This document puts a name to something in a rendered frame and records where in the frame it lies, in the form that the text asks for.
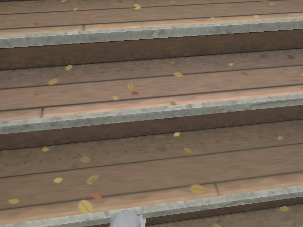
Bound robot left thigh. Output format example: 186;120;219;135
110;210;146;227

